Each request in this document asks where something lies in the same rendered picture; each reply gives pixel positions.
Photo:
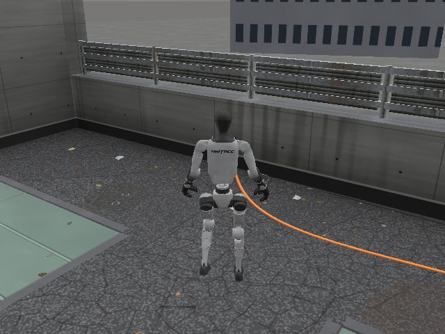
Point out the robot left thigh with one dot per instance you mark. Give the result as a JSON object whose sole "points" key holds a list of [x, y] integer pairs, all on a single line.
{"points": [[206, 205]]}

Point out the left robot forearm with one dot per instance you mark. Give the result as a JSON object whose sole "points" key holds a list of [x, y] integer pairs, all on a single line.
{"points": [[189, 179]]}

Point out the right robot shin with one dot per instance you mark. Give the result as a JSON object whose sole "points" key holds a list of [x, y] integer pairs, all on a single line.
{"points": [[238, 250]]}

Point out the left robot upper arm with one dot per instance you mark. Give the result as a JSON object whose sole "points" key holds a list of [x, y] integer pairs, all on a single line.
{"points": [[200, 147]]}

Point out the right robot upper arm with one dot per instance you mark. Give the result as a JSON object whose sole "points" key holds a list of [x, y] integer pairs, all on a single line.
{"points": [[249, 158]]}

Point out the right robot hand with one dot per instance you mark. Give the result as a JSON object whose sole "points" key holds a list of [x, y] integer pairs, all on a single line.
{"points": [[265, 192]]}

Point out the left robot hand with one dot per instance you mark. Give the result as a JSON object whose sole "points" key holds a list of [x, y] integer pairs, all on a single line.
{"points": [[185, 190]]}

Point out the right robot forearm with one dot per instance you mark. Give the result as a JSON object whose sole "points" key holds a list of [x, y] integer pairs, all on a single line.
{"points": [[260, 181]]}

